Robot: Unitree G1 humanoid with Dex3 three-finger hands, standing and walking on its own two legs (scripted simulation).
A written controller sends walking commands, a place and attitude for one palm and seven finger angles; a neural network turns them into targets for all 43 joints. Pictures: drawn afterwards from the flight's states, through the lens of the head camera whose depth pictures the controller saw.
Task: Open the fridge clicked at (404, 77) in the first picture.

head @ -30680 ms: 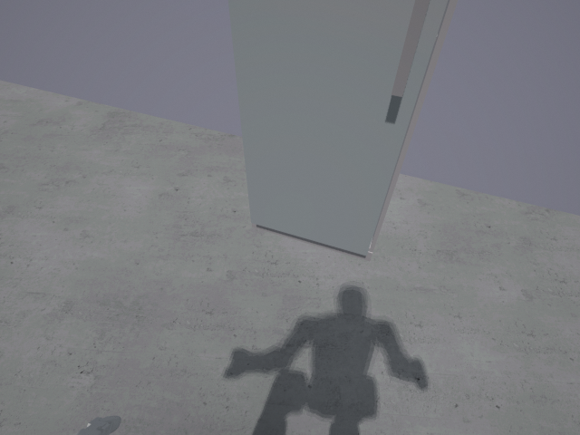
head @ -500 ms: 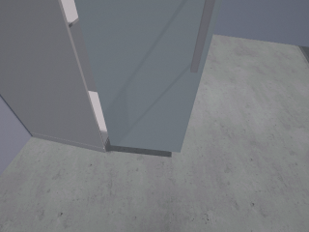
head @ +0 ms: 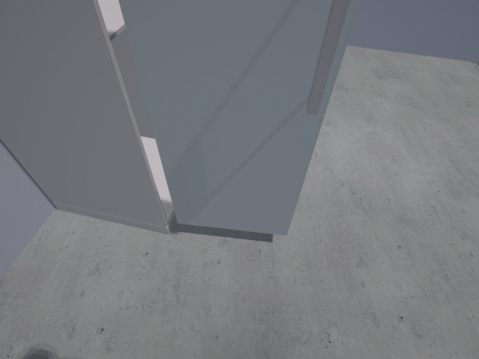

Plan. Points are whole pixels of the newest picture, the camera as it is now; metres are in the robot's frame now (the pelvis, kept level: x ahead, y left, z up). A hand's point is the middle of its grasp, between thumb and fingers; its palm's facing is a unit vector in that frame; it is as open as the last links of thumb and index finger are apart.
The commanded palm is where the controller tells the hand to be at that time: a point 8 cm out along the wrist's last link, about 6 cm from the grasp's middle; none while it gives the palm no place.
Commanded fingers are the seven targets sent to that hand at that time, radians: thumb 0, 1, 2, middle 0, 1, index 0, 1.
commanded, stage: look to check the result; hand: right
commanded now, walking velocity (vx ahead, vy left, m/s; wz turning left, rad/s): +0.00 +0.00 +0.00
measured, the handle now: (330, 31) +0.69 -0.13 +0.22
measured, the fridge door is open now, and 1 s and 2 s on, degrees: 83 83 83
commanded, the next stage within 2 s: stand and wait in 0.34 s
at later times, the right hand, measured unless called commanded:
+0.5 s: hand out of the picture +0.09 -0.22 -0.16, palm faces -0.02 +0.95 -0.31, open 7.4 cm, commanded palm none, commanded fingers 0.00 -0.90 -0.90 0.20 0.30 0.20 0.30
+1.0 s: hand out of the picture +0.08 -0.21 -0.16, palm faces -0.03 +0.95 -0.32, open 7.4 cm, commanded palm none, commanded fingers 0.00 -0.90 -0.90 0.20 0.30 0.20 0.30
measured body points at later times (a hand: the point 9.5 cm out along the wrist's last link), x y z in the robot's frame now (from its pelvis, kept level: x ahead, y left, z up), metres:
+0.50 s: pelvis +0.02 +0.02 +0.00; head +0.03 +0.02 +0.45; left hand +0.09 +0.31 -0.14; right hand +0.10 -0.26 -0.14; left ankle -0.04 +0.10 -0.75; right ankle +0.02 -0.11 -0.75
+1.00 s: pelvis +0.01 +0.02 +0.00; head +0.03 +0.03 +0.45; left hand +0.06 +0.31 -0.15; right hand +0.09 -0.26 -0.14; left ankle -0.04 +0.10 -0.75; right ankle +0.02 -0.11 -0.75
